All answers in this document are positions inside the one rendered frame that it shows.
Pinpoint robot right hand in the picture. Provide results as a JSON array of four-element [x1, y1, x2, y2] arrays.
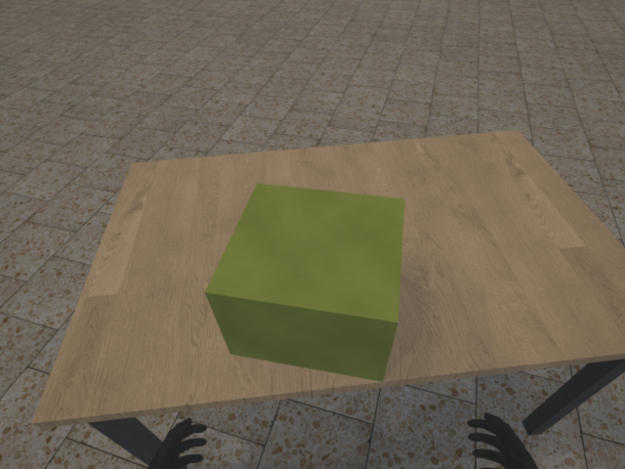
[[467, 412, 538, 469]]

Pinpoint robot left hand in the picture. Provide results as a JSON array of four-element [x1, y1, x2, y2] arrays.
[[147, 418, 207, 469]]

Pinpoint table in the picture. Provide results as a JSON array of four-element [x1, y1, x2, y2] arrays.
[[31, 130, 625, 469]]

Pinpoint carton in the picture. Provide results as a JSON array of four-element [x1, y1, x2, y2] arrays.
[[205, 184, 405, 382]]

